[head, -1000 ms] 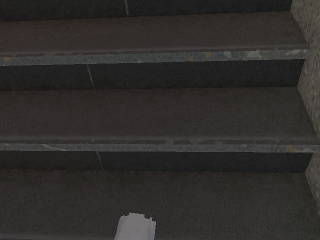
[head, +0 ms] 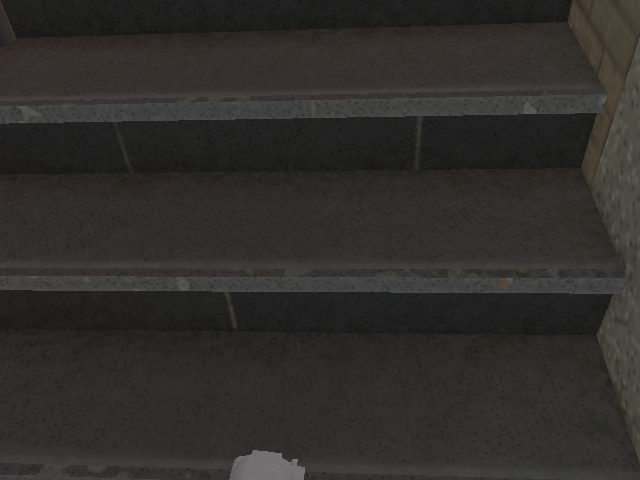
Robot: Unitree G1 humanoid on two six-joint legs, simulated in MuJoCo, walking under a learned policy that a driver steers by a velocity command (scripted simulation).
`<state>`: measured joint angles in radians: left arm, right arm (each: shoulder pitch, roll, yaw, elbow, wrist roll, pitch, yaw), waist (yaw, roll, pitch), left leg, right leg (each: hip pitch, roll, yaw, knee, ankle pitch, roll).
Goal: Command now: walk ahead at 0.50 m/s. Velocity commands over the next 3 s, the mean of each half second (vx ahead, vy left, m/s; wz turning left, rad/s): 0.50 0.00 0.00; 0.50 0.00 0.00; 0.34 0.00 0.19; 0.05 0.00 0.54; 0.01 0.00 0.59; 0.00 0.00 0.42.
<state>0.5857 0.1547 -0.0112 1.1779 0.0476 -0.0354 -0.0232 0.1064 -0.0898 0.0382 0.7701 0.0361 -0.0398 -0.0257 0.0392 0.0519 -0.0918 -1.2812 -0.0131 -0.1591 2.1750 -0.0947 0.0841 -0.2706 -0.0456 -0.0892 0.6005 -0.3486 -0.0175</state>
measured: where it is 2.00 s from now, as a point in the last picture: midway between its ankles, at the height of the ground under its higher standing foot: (267, 118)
